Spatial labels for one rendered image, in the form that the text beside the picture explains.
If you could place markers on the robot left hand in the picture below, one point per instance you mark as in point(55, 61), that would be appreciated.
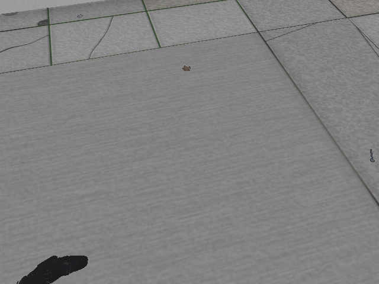
point(53, 268)

